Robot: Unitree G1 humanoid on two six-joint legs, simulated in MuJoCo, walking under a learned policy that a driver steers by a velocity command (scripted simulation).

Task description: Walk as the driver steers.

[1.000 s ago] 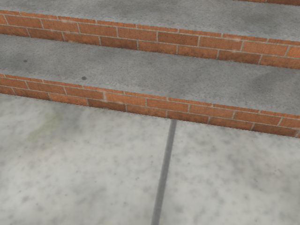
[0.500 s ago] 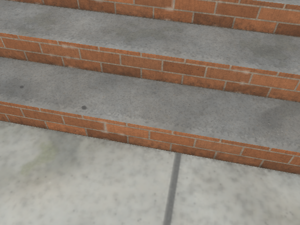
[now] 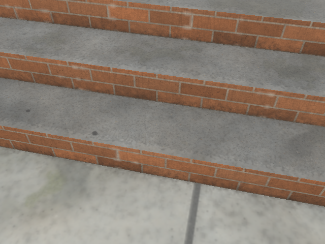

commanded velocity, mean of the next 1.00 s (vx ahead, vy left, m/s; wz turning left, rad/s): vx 0.44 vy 0.00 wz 0.00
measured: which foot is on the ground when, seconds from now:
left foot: down 0.00-0.58, up 0.60-1.00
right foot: down 0.00-0.08, up 0.10-0.54, down 0.56-1.00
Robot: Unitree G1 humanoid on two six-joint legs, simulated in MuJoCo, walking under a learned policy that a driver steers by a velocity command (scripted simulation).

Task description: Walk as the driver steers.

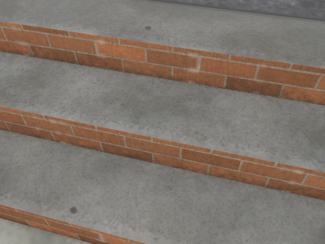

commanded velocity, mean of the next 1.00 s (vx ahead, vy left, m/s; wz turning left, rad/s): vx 0.50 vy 0.00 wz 0.00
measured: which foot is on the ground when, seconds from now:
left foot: up 0.00-0.10, down 0.12-0.64, up 0.66-1.00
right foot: down 0.00-0.12, up 0.14-0.60, down 0.62-1.00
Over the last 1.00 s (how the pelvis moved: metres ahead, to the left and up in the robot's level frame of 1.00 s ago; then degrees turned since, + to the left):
0.44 -0.06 0.02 0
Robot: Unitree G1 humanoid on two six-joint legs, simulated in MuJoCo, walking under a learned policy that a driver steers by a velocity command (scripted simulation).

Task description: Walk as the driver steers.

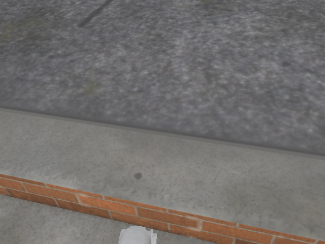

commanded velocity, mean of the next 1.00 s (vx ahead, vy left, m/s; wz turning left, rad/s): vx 0.46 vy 0.00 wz -0.24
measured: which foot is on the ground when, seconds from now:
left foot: up 0.00-0.20, down 0.22-0.86, up 0.88-1.00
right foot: down 0.00-0.26, up 0.28-0.80, down 0.82-1.00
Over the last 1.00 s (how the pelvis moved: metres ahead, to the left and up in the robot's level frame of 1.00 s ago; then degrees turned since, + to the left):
0.54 -0.01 0.17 1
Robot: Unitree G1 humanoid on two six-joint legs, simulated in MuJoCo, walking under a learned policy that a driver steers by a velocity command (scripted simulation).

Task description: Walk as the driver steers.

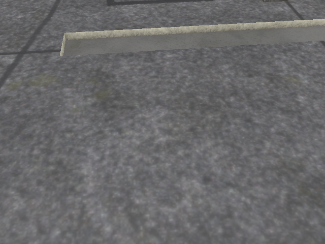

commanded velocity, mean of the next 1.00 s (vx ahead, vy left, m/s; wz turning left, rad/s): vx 0.05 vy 0.00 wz -0.18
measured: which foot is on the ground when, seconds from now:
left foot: up 0.00-0.44, down 0.46-1.00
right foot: down 0.00-0.50, up 0.52-0.76, down 0.78-1.00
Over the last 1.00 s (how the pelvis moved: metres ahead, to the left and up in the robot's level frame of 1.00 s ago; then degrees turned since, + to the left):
0.56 -0.02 0.31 -17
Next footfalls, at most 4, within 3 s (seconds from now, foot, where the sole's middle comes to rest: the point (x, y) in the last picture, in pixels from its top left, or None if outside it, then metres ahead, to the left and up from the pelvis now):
0.46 left None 0.30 0.14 -0.72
0.78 right None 0.19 -0.10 -0.73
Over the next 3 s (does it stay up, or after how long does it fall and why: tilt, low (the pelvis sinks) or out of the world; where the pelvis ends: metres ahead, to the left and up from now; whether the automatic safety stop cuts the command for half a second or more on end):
stays up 0.34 0.04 0.06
